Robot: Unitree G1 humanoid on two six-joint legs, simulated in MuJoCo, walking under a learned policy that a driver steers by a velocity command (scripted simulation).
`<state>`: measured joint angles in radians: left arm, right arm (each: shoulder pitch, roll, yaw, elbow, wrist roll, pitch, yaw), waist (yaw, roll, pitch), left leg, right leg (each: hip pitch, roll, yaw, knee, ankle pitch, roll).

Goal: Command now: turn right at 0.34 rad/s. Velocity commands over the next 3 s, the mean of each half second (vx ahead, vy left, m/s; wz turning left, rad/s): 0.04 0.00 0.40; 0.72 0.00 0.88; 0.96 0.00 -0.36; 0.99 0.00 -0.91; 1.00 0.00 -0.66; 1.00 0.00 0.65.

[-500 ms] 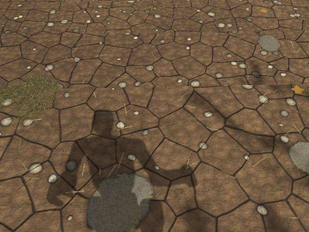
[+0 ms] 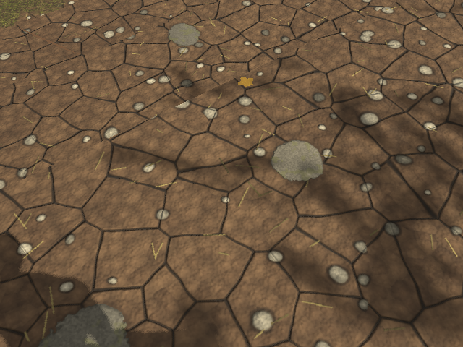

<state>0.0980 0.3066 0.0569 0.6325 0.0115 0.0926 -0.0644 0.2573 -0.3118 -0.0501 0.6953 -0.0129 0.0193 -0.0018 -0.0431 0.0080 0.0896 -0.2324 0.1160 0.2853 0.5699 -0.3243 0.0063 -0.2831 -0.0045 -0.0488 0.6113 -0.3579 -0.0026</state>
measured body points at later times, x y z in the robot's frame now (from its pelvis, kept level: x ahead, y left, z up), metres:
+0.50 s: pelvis +0.00 +0.01 +0.00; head +0.02 +0.04 +0.44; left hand +0.06 +0.30 -0.12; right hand +0.18 -0.24 -0.10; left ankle -0.05 +0.08 -0.73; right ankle +0.00 -0.10 -0.73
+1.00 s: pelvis +0.25 +0.15 -0.02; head +0.27 +0.19 +0.42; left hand +0.27 +0.49 -0.09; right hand +0.43 -0.10 -0.13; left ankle -0.03 +0.08 -0.69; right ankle +0.42 +0.13 -0.73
